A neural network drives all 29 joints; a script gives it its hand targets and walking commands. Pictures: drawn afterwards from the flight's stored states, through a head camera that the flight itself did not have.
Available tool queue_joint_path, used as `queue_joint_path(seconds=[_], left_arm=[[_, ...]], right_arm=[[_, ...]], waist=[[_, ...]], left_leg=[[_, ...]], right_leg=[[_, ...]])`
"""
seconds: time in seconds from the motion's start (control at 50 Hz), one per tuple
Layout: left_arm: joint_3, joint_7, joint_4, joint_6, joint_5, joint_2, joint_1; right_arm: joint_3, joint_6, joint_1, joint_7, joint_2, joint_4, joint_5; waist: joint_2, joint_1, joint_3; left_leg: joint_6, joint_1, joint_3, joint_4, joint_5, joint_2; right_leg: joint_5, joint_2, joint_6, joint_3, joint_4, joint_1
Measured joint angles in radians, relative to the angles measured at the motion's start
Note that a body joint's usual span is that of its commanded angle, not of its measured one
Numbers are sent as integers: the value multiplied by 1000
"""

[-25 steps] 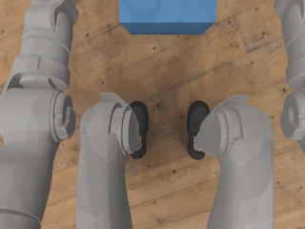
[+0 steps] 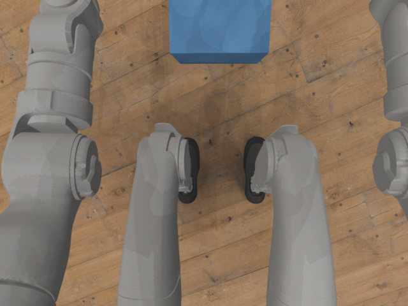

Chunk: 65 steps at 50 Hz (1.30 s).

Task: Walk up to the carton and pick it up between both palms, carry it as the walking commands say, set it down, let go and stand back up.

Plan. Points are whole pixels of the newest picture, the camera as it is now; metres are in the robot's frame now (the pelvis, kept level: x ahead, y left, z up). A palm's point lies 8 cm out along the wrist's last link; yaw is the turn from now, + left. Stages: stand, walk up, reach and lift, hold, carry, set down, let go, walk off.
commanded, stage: set down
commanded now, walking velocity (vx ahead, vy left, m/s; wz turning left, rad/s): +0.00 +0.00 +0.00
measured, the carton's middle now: (219, 20) +0.58 +0.02 -0.41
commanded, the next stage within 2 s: let go in 0.58 s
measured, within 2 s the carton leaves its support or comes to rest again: neither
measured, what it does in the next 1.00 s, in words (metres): rises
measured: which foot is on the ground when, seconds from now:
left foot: down 0.00-1.00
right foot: down 0.00-1.00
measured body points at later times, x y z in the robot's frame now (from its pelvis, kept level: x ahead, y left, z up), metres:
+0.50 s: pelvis +0.02 +0.01 +0.13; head +0.33 +0.01 +0.44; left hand +0.56 +0.23 +0.04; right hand +0.57 -0.20 +0.05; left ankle +0.14 +0.11 -0.46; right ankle +0.14 -0.10 -0.46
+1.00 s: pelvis +0.10 +0.01 +0.21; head +0.33 +0.01 +0.60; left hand +0.49 +0.25 +0.10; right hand +0.50 -0.23 +0.11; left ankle +0.14 +0.11 -0.46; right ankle +0.14 -0.10 -0.46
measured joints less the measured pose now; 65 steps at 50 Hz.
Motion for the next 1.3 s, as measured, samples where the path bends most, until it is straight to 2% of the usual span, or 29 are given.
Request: queue_joint_path(seconds=[0.22, 0.42, 0.5, 0.64, 0.76, 0.84, 1.0, 1.1, 1.3], left_arm=[[0, 0, -120, 58, 4, 0, 93], [0, -3, -144, 70, 7, 0, 128], [0, -19, -125, 61, 31, 0, 146], [2, -67, 30, -7, 93, -29, 215], [16, -89, 73, -50, 167, -74, 317], [16, -98, 23, -72, 196, -99, 451], [16, -134, -176, -105, 197, -117, 797], [16, -157, -209, -146, 184, -133, 953], [-29, -161, -275, -216, 184, -187, 1288]], right_arm=[[-36, 53, 87, 27, 0, -97, 0], [-61, 56, 127, 58, 0, -103, 0], [-66, 40, 129, 82, 1, -18, -10], [-95, -32, 210, 118, 56, 126, -80], [-128, -76, 303, 136, 111, 159, -172], [-130, -102, 443, 136, 139, 80, -213], [-109, -128, 797, 152, 152, -131, -215], [-63, -165, 981, 159, 160, -194, -215], [-19, -230, 1335, 165, 214, -287, -215]], waist=[[-1, 0, 0], [-1, 0, -2], [-1, 0, -72], [-1, 0, -300], [-3, 0, -452], [-3, 0, -507], [5, 0, -526], [17, 0, -542], [30, 0, -546]], left_leg=[[0, 191, -3, -181, 16, -8], [0, 378, -7, -394, 80, -14], [0, 390, -9, -478, 117, -15], [-2, 353, -12, -592, 157, -15], [-5, 349, -15, -674, 168, -16], [-8, 390, -18, -742, 173, -18], [-9, 597, -18, -896, 177, -21], [-11, 747, -18, -975, 177, -21], [-16, 1103, -19, -1136, 192, -21]], right_leg=[[14, 1, 10, 7, -183, 196], [77, 2, 18, 12, -400, 387], [115, 2, 19, 13, -487, 401], [156, 4, 21, 13, -604, 366], [166, 5, 21, 13, -685, 362], [170, 5, 21, 13, -751, 403], [171, 5, 21, 17, -898, 606], [171, 5, 21, 17, -973, 753], [180, 6, 21, 17, -1124, 1104]])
